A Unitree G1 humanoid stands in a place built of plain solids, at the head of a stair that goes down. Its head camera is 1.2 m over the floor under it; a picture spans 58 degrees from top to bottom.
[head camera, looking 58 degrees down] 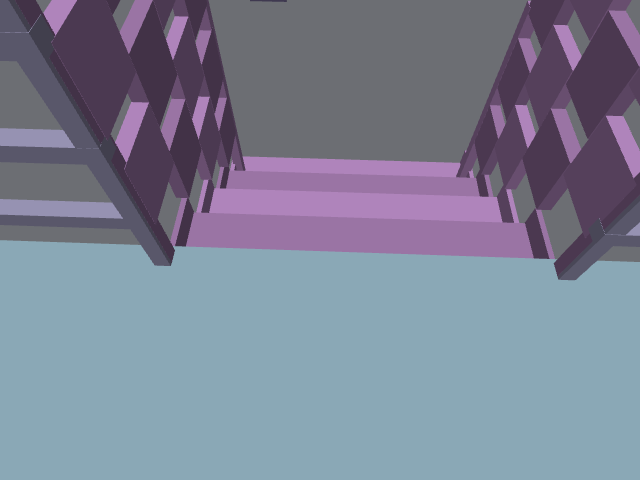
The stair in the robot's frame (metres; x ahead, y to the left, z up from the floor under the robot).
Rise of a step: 0.17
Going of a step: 0.26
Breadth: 1.32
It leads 2 degrees to the right of straight ahead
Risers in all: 5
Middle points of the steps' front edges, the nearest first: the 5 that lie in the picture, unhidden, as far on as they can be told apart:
0.70 -0.14 0.00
0.96 -0.15 -0.17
1.22 -0.16 -0.35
1.48 -0.17 -0.52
1.74 -0.18 -0.70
